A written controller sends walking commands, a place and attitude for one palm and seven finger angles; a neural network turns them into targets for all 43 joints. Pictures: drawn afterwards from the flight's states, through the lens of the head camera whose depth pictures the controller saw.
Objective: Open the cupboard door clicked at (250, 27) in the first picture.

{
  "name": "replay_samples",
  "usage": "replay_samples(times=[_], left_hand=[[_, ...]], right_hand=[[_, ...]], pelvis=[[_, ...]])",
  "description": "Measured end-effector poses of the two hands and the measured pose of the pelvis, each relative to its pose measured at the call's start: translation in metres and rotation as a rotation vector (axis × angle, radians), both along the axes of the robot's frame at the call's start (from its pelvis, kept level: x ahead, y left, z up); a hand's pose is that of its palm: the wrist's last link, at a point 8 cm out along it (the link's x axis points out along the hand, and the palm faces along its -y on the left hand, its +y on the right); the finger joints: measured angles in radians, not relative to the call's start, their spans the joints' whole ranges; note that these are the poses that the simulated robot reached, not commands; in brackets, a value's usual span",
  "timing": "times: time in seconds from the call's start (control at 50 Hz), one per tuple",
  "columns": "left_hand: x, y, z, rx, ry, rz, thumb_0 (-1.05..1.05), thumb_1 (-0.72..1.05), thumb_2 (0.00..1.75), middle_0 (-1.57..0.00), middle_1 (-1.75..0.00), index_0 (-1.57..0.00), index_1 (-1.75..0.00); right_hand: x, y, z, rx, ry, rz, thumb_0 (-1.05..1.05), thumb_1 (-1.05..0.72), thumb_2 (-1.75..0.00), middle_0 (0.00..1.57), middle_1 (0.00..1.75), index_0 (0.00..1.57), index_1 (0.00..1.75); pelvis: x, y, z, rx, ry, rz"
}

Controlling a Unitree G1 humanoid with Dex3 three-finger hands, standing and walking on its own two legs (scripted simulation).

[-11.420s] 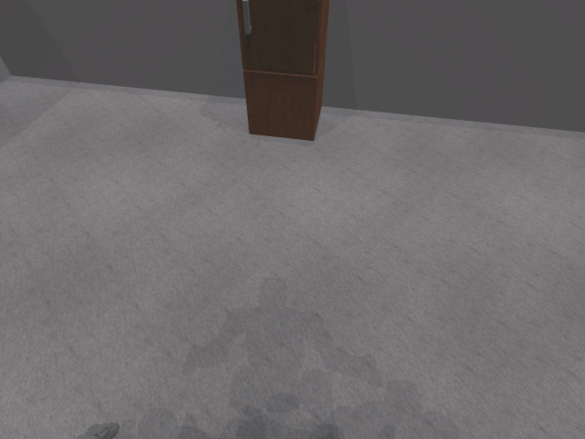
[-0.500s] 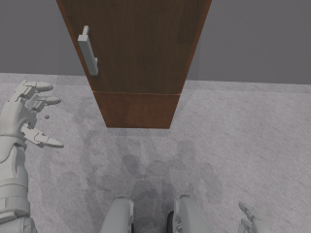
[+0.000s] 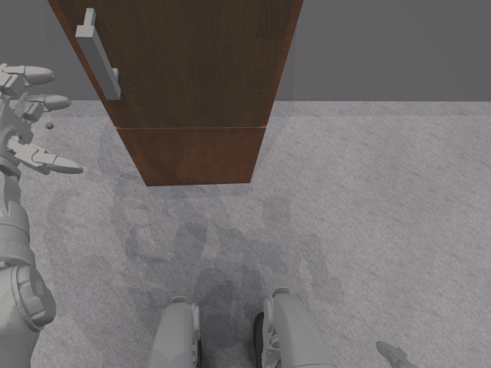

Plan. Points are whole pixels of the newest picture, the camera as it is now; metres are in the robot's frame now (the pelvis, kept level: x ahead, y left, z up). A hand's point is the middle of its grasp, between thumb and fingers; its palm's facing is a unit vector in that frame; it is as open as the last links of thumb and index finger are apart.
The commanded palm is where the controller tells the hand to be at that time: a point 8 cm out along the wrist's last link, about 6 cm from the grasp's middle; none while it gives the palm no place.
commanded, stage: move the hooked fingers beside the handle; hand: left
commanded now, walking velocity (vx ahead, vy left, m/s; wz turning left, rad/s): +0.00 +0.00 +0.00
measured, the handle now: (102, 57) +0.61 +0.23 +0.04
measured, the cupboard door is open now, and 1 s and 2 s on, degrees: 0 0 0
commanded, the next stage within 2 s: slide the fingers in behind the handle in 1.32 s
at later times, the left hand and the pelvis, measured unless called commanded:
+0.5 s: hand (65, 80) +0.55 +0.27 +0.05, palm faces +0.04 -1.00 -0.03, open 14.0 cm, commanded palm +0.55 +0.30 +0.04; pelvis -0.01 +0.01 -0.02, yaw -2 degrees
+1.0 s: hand (56, 79) +0.56 +0.29 +0.04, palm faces +0.04 -1.00 -0.03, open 14.0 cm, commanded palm +0.55 +0.30 +0.03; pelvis +0.01 +0.01 -0.01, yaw -2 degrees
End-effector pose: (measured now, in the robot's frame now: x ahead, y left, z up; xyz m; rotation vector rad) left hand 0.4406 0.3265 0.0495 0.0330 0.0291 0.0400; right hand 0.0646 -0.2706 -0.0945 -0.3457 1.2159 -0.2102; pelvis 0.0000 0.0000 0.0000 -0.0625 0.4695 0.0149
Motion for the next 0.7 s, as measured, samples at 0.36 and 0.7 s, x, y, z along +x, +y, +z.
replay_samples(times=[0.36, 0.7], left_hand=[[0.060, -0.001, -0.002, 0.000, 0.003, -0.009, -0.01, -0.50, 0.30, -0.30, -1.20, -0.30, -1.20], [0.102, 0.000, -0.008, 0.011, 0.016, -0.006, -0.01, -0.49, 0.30, -0.30, -1.20, -0.30, -1.20]], right_hand=[[-0.051, 0.002, -0.007, -0.025, 0.172, -0.059, 0.00, -0.90, -0.90, 0.20, 0.30, 0.20, 0.30], [-0.085, 0.020, -0.008, -0.010, 0.291, -0.125, 0.00, -0.90, -0.90, 0.20, 0.30, 0.20, 0.30]], pelvis=[[-0.006, 0.004, -0.014, -0.025, 0.067, -0.004], [-0.003, 0.008, -0.023, -0.042, 0.122, -0.021]])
